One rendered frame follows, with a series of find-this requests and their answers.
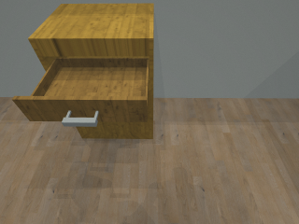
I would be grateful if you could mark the handle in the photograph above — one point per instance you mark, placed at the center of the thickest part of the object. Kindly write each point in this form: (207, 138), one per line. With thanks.
(80, 122)

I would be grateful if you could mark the cabinet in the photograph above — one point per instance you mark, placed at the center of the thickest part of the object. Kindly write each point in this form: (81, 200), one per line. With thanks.
(115, 30)

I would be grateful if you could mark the drawer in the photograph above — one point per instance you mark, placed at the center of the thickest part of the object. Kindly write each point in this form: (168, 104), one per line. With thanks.
(116, 87)

